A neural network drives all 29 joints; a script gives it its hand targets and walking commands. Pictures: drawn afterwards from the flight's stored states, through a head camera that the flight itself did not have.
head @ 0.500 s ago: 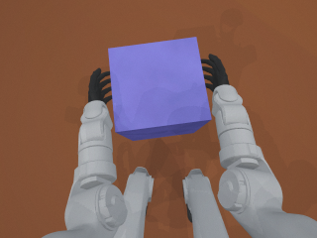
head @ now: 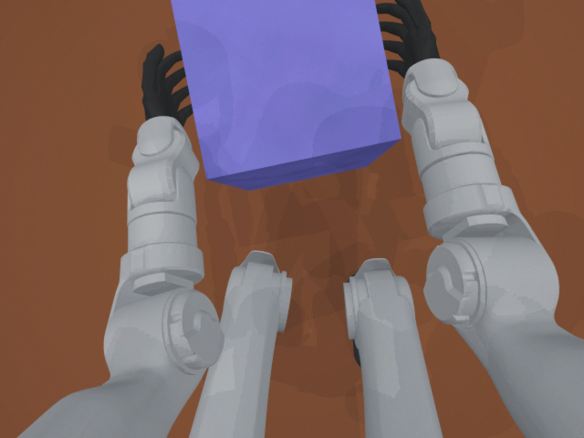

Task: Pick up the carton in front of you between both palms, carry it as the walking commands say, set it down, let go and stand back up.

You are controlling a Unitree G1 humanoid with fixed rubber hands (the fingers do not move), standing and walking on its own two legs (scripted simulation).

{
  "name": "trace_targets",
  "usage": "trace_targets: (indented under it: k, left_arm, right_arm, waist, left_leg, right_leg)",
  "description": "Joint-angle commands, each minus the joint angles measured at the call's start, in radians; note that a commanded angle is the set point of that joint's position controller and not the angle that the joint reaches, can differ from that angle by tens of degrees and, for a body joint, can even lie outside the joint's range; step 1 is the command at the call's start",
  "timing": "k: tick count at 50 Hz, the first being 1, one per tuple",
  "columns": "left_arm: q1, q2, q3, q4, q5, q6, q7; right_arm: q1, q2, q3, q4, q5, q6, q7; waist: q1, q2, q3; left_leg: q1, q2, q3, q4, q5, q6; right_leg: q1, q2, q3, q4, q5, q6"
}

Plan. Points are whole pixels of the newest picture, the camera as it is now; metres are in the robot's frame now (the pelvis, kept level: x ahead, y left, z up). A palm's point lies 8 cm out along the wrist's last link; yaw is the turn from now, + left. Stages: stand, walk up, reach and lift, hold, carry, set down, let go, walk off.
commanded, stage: set down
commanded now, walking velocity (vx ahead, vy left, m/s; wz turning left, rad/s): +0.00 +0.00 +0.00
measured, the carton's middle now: (291, 101) +0.52 +0.04 -0.20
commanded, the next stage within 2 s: none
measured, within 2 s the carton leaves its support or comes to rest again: rests again in 1.32 s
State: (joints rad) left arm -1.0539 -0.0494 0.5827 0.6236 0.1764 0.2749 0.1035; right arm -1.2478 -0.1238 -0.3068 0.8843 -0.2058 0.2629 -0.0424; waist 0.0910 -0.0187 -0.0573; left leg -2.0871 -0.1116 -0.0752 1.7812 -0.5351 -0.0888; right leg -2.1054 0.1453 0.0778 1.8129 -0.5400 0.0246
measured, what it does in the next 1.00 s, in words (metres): lowers itself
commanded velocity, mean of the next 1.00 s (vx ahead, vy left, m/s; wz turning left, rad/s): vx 0.00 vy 0.00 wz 0.00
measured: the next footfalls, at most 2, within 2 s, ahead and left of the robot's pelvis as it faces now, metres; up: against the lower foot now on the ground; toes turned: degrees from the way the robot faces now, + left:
none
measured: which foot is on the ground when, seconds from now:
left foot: down 0.00-1.00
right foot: down 0.00-1.00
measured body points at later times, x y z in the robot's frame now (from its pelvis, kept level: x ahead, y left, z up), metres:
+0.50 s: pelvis -0.01 -0.01 -0.08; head +0.37 +0.00 +0.17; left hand +0.49 +0.21 -0.25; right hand +0.58 -0.08 -0.26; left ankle +0.10 +0.13 -0.45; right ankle +0.09 -0.11 -0.45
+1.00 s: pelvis -0.01 -0.01 -0.10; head +0.36 -0.01 +0.16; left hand +0.49 +0.19 -0.27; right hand +0.58 -0.10 -0.27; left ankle +0.10 +0.13 -0.45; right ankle +0.09 -0.11 -0.45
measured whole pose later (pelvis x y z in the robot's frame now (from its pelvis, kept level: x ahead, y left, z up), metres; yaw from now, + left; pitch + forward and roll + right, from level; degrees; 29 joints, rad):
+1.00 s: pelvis -0.01 -0.01 -0.10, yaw +1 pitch +39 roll +4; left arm -1.30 0.03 0.54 0.81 0.12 0.21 0.10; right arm -1.58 -0.33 -0.14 1.21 -0.09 0.18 -0.02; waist 0.12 -0.03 0.31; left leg -2.22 -0.10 -0.04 2.14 -0.61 -0.11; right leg -2.25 0.13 0.04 2.19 -0.61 0.00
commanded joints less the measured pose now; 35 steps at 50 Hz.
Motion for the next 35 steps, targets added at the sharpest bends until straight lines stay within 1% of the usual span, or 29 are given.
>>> trace_targets:
  k: [1,3,4,5,6,7,8,9,10,11,12,13,14,15,17,18,19,20,22,23,24,25,27,28,29,30,33,34,35]
  left_arm:
    - [-0.750,-0.752,-0.454,0.033,-0.105,-0.017,-0.235]
    - [-0.827,-0.743,-0.489,-0.024,-0.138,-0.029,-0.224]
    - [-0.799,-0.748,-0.495,-0.007,-0.100,-0.024,-0.220]
    - [-0.801,-0.743,-0.475,-0.008,-0.117,-0.035,-0.211]
    - [-0.828,-0.765,-0.516,0.002,-0.165,-0.021,-0.198]
    - [-0.879,-0.735,-0.516,-0.037,-0.139,-0.035,-0.191]
    - [-0.897,-0.750,-0.527,-0.024,-0.159,-0.038,-0.188]
    - [-0.931,-0.713,-0.574,-0.098,-0.219,-0.053,-0.187]
    - [-0.913,-0.712,-0.563,-0.077,-0.204,-0.058,-0.194]
    - [-0.894,-0.609,-0.529,-0.111,-0.194,-0.070,-0.197]
    - [-0.879,-0.702,-0.572,0.022,-0.206,-0.058,-0.193]
    - [-0.878,-0.625,-0.579,-0.072,-0.206,-0.074,-0.199]
    - [-0.888,-0.582,-0.551,-0.047,-0.199,-0.068,-0.201]
    - [-0.883,-0.616,-0.586,-0.072,-0.248,-0.067,-0.200]
    - [-0.917,-0.635,-0.567,-0.068,-0.230,-0.069,-0.208]
    - [-0.986,-0.647,-0.607,-0.088,-0.260,-0.073,-0.207]
    - [-1.027,-0.617,-0.582,-0.120,-0.260,-0.084,-0.206]
    - [-1.045,-0.632,-0.630,-0.149,-0.305,-0.078,-0.203]
    - [-1.025,-0.638,-0.581,-0.006,-0.274,-0.075,-0.196]
    - [-0.993,-0.641,-0.595,0.000,-0.273,-0.068,-0.207]
    - [-1.023,-0.640,-0.586,-0.072,-0.280,-0.076,-0.200]
    - [-1.010,-0.680,-0.578,-0.028,-0.279,-0.075,-0.199]
    - [-1.015,-0.735,-0.616,0.022,-0.298,-0.070,-0.192]
    - [-0.975,-0.733,-0.586,0.080,-0.260,-0.065,-0.203]
    - [-0.957,-0.731,-0.586,0.018,-0.287,-0.079,-0.203]
    - [-0.988,-0.690,-0.565,0.023,-0.248,-0.086,-0.204]
    - [-0.825,-0.714,-0.468,0.139,-0.172,-0.082,-0.210]
    - [-0.867,-0.666,-0.445,0.077,-0.178,-0.085,-0.211]
    - [-0.833,-0.683,-0.476,0.146,-0.158,-0.074,-0.212]
  right_arm:
    - [-0.544,0.849,0.339,0.079,0.101,-0.017,0.182]
    - [-0.552,0.830,0.349,0.123,0.100,-0.017,0.178]
    - [-0.580,0.842,0.353,0.058,0.120,-0.036,0.186]
    - [-0.615,0.820,0.380,0.096,0.132,-0.021,0.185]
    - [-0.679,0.711,0.401,0.070,0.134,-0.037,0.186]
    - [-0.640,0.756,0.312,0.140,0.110,-0.036,0.189]
    - [-0.599,0.760,0.364,0.144,0.122,-0.033,0.187]
    - [-0.607,0.761,0.380,0.101,0.153,-0.042,0.177]
    - [-0.593,0.780,0.411,0.109,0.153,-0.043,0.180]
    - [-0.623,0.816,0.450,0.098,0.186,-0.036,0.175]
    - [-0.607,0.863,0.459,0.052,0.185,-0.055,0.171]
    - [-0.702,0.799,0.522,0.019,0.240,-0.048,0.170]
    - [-0.641,0.861,0.527,0.084,0.249,-0.034,0.176]
    - [-0.679,0.797,0.547,0.007,0.260,-0.044,0.167]
    - [-0.661,0.836,0.493,0.141,0.251,-0.033,0.168]
    - [-0.697,0.774,0.497,0.064,0.266,-0.057,0.169]
    - [-0.776,0.756,0.499,0.027,0.264,-0.065,0.162]
    - [-0.757,0.731,0.532,0.022,0.300,-0.071,0.152]
    - [-0.768,0.704,0.436,0.117,0.265,-0.084,0.149]
    - [-0.723,0.642,0.412,0.119,0.244,-0.087,0.152]
    - [-0.777,0.652,0.427,0.097,0.263,-0.081,0.157]
    - [-0.755,0.685,0.432,0.116,0.250,-0.082,0.160]
    - [-0.746,0.679,0.419,0.178,0.242,-0.089,0.172]
    - [-0.706,0.687,0.380,0.199,0.242,-0.089,0.186]
    - [-0.628,0.670,0.390,0.250,0.201,-0.088,0.189]
    - [-0.683,0.721,0.393,0.215,0.208,-0.086,0.197]
    - [-0.602,0.747,0.391,0.196,0.204,-0.092,0.218]
    - [-0.612,0.793,0.397,0.206,0.191,-0.074,0.226]
    - [-0.601,0.770,0.358,0.190,0.207,-0.095,0.230]
  waist:
    - [0.062,-0.136,-1.016]
    - [0.034,-0.102,-0.995]
    - [0.090,-0.055,-1.065]
    - [0.090,-0.117,-1.049]
    - [0.018,-0.085,-1.035]
    - [0.058,-0.068,-1.019]
    - [0.016,-0.104,-1.063]
    - [-0.011,-0.051,-1.107]
    - [0.044,-0.083,-1.119]
    - [0.107,-0.182,-1.140]
    - [0.086,-0.173,-1.130]
    - [0.153,-0.182,-1.171]
    - [0.153,-0.260,-1.138]
    - [0.124,-0.188,-1.181]
    - [0.162,-0.178,-1.075]
    - [0.131,-0.116,-1.079]
    - [0.118,-0.154,-1.095]
    - [0.104,-0.109,-1.159]
    - [0.086,-0.100,-0.946]
    - [0.059,-0.043,-0.909]
    - [0.035,-0.053,-0.977]
    - [0.053,-0.040,-0.947]
    - [0.002,0.001,-0.923]
    - [0.065,-0.005,-0.880]
    - [-0.034,-0.017,-0.877]
    - [0.028,-0.118,-0.876]
    - [0.084,-0.077,-0.776]
    - [0.058,-0.227,-0.777]
    - [0.105,-0.067,-0.719]
  left_leg:
    - [0.498,-0.048,0.186,-0.063,0.324,0.011]
    - [0.460,-0.046,0.175,-0.030,0.336,-0.002]
    - [0.507,-0.040,0.190,-0.014,0.340,-0.002]
    - [0.511,-0.043,0.190,-0.021,0.356,-0.004]
    - [0.488,-0.036,0.181,-0.002,0.329,-0.019]
    - [0.504,-0.039,0.181,0.010,0.316,-0.016]
    - [0.552,-0.033,0.182,0.033,0.346,-0.025]
    - [0.493,-0.033,0.189,0.054,0.376,-0.033]
    - [0.506,-0.035,0.211,0.079,0.412,-0.032]
    - [0.487,-0.022,0.198,0.099,0.420,0.004]
    - [0.507,-0.026,0.184,0.111,0.411,0.001]
    - [0.461,-0.021,0.188,0.134,0.472,0.008]
    - [0.361,-0.010,0.214,0.149,0.416,0.006]
    - [0.391,-0.011,0.209,0.148,0.430,-0.010]
    - [0.362,-0.016,0.214,0.145,0.401,0.001]
    - [0.409,-0.022,0.198,0.130,0.394,0.008]
    - [0.434,-0.016,0.202,0.172,0.427,0.004]
    - [0.500,-0.003,0.194,0.182,0.442,0.006]
    - [0.405,-0.008,0.188,0.185,0.371,0.003]
    - [0.394,-0.004,0.190,0.194,0.367,-0.014]
    - [0.458,-0.001,0.181,0.188,0.396,-0.002]
    - [0.483,-0.011,0.196,0.196,0.392,-0.011]
    - [0.501,-0.012,0.153,0.207,0.414,-0.011]
    - [0.444,-0.016,0.184,0.189,0.420,-0.022]
    - [0.426,-0.008,0.172,0.231,0.407,-0.020]
    - [0.473,-0.018,0.160,0.213,0.435,0.001]
    - [0.356,-0.028,0.188,0.231,0.427,0.009]
    - [0.335,-0.035,0.150,0.208,0.395,0.032]
    - [0.341,-0.036,0.176,0.212,0.387,0.024]
  right_leg:
    - [0.553,0.033,-0.119,-0.117,0.253,-0.010]
    - [0.538,0.019,-0.105,-0.079,0.278,-0.020]
    - [0.544,0.030,-0.094,-0.052,0.291,-0.014]
    - [0.524,0.034,-0.113,-0.039,0.267,-0.004]
    - [0.538,0.013,-0.127,-0.014,0.265,-0.013]
    - [0.482,0.014,-0.118,-0.005,0.233,-0.022]
    - [0.513,0.024,-0.130,-0.006,0.273,-0.006]
    - [0.581,0.012,-0.135,0.036,0.329,-0.021]
    - [0.552,0.009,-0.112,0.043,0.351,-0.010]
    - [0.609,-0.002,-0.098,0.051,0.382,0.004]
    - [0.632,0.001,-0.086,0.080,0.420,0.005]
    - [0.657,-0.005,-0.078,0.102,0.499,0.010]
    - [0.747,-0.018,-0.062,0.112,0.498,0.015]
    - [0.753,-0.006,-0.083,0.135,0.482,0.022]
    - [0.667,0.006,-0.066,0.126,0.448,0.005]
    - [0.577,0.022,-0.096,0.129,0.393,-0.003]
    - [0.577,0.017,-0.079,0.136,0.393,-0.014]
    - [0.648,0.012,-0.089,0.158,0.438,-0.015]
    - [0.535,0.005,-0.072,0.147,0.334,-0.040]
    - [0.513,0.001,-0.070,0.138,0.330,-0.046]
    - [0.546,0.006,-0.090,0.156,0.348,-0.033]
    - [0.453,0.009,-0.082,0.159,0.302,-0.039]
    - [0.449,0.004,-0.103,0.211,0.329,-0.037]
    - [0.449,0.012,-0.094,0.170,0.336,-0.056]
    - [0.419,0.006,-0.106,0.181,0.326,-0.052]
    - [0.372,0.008,-0.121,0.175,0.319,-0.028]
    - [0.366,-0.001,-0.075,0.175,0.341,-0.036]
    - [0.372,-0.001,-0.105,0.190,0.328,-0.018]
    - [0.300,-0.007,-0.082,0.196,0.313,-0.037]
